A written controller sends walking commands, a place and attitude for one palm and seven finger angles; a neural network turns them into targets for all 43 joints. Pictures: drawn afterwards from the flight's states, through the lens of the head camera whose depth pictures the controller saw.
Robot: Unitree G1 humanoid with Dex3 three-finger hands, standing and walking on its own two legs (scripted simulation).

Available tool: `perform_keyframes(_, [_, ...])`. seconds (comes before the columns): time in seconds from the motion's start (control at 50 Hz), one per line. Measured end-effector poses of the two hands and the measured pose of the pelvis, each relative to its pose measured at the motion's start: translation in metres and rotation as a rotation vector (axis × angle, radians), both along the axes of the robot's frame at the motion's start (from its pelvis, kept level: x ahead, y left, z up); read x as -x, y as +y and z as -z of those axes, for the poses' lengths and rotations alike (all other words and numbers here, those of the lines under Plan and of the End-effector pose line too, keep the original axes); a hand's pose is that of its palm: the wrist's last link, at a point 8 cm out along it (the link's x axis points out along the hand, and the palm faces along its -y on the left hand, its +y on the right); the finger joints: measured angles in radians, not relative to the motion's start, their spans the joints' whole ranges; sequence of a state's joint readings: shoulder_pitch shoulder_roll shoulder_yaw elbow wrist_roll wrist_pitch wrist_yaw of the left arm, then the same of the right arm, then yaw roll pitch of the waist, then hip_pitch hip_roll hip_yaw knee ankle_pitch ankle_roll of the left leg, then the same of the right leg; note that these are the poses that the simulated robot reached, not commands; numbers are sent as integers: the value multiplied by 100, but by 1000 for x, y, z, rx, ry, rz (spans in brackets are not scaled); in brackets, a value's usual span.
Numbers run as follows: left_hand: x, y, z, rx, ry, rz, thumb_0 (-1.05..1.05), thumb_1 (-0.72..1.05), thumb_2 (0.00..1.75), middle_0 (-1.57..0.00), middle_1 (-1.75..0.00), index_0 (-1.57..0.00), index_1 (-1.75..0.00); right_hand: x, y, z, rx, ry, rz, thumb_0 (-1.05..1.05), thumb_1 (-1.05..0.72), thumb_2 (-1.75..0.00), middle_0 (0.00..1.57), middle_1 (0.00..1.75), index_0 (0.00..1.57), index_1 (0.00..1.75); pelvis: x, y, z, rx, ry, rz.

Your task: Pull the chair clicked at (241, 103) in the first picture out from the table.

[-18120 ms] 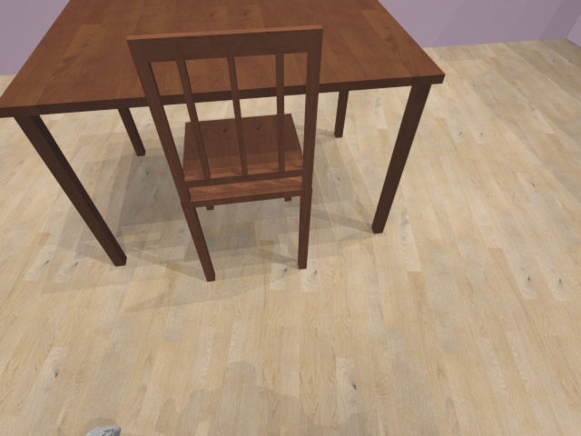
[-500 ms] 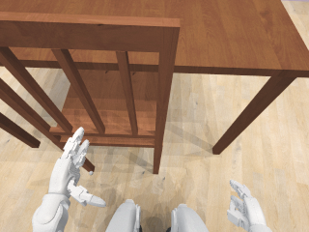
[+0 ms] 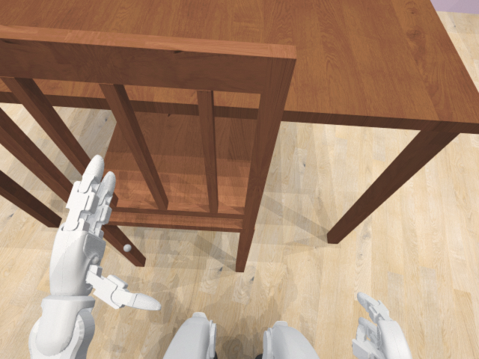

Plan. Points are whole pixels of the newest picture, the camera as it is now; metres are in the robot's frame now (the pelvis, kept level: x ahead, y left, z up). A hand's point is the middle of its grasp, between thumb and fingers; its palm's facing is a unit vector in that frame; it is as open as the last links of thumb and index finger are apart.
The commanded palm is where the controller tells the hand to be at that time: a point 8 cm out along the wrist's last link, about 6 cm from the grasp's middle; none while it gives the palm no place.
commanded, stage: aim the fingers beside a spindle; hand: left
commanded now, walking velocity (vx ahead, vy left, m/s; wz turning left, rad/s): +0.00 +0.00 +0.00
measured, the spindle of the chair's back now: (144, 161) +0.41 +0.18 +0.05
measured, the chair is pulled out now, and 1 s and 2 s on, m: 0.00 0.00 0.00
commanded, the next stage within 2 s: push the fingers through the gap in 1.06 s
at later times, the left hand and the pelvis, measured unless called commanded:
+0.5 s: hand (125, 245) +0.29 +0.19 +0.00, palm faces +0.02 -1.00 -0.01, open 16.9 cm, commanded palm +0.25 +0.22 +0.01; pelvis +0.00 +0.00 -0.01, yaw +0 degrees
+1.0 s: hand (168, 276) +0.25 +0.12 -0.01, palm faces -0.13 -0.99 +0.06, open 16.9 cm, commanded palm +0.26 +0.23 +0.03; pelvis +0.00 +0.00 -0.01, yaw +0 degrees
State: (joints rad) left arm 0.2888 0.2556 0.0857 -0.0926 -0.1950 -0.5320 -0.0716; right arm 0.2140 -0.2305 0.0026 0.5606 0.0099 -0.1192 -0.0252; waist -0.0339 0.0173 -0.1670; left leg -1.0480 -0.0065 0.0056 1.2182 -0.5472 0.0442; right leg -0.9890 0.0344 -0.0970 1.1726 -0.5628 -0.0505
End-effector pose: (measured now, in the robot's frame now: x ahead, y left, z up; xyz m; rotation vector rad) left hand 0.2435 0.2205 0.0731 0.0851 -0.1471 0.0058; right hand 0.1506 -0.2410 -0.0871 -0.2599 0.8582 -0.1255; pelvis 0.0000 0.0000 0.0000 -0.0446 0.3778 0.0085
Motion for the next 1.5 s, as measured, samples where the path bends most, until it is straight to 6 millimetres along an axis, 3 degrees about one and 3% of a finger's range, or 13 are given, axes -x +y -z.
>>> perform_keyframes(0.1, [-18,29,28,10,113,-67,-1,-50,30,-6,-8,-6,-8,-4,5,12,-52,14,-26,1,-91,-90,21,30,20,30,3,1,5,1,6,-7])
perform_keyframes(0.22, [3,-18,109,142,461,109,-1,-50,30,-5,-8,-5,-8,-9,0,5,-7,-32,-2,2,-91,-90,21,30,20,30,2,4,10,4,23,5])
perform_keyframes(0.38, [-11,15,-5,-32,-30,-53,-1,-50,30,-7,-9,-7,-9,-6,4,1,-8,13,-17,1,-91,-90,20,30,20,30,-3,1,-1,3,7,-4])
perform_keyframes(0.48, [-27,35,47,44,207,-63,-1,-50,30,-6,-8,-6,-8,-9,6,13,-56,23,-26,1,-91,-90,21,30,20,30,-1,2,5,5,12,-9])
perform_keyframes(0.58, [2,-21,108,154,484,128,-1,-50,30,-5,-8,-5,-8,-11,0,4,-12,-23,4,2,-91,-90,21,30,20,30,-2,4,8,6,23,2])
perform_keyframes(0.76, [-14,20,-11,-46,-41,-87,-1,-50,30,-7,-9,-7,-9,-7,3,2,-22,14,-19,1,-91,-90,20,30,20,30,-4,-1,-3,0,6,-6])
perform_keyframes(0.84, [-24,29,35,33,160,-73,-1,-50,30,-6,-8,-6,-8,-10,4,13,-64,12,-27,1,-91,-90,21,30,20,30,0,-1,4,1,7,-10])
perform_keyframes(0.94, [4,-29,109,146,489,133,-1,-50,30,-5,-8,-5,-8,-11,-2,6,-26,-30,-1,2,-91,-90,21,30,20,30,0,0,8,-1,18,2])
perform_keyframes(1.02, [9,-35,65,92,316,109,-2,-49,30,-6,-8,-6,-8,-6,-6,-3,9,-25,25,1,-91,-90,21,30,20,30,-1,-4,3,-8,-3,9])
perform_keyframes(1.12, [-8,17,-14,-54,-43,-96,-2,-50,30,-7,-9,-7,-9,-3,-3,2,-24,10,-8,1,-91,-90,20,30,20,30,-1,-7,-3,-6,-6,-6])
perform_keyframes(1.2, [-21,31,20,9,104,-96,-1,-50,30,-6,-8,-6,-8,-6,-3,13,-64,11,-24,1,-91,-90,21,30,20,30,2,-7,3,-3,-1,-13])
perform_keyframes(1.3, [-7,-20,100,118,468,119,-1,-50,30,-5,-8,-5,-8,-6,-9,6,-24,-25,1,2,-91,-90,21,30,20,30,3,-5,5,-3,6,-4])
perform_keyframes(1.5, [-49,19,15,-18,-45,-88,-1,-50,30,-7,-9,-7,-9,7,-16,14,10,49,-22,1,-91,-90,20,30,20,30,3,-9,10,-2,26,-5])
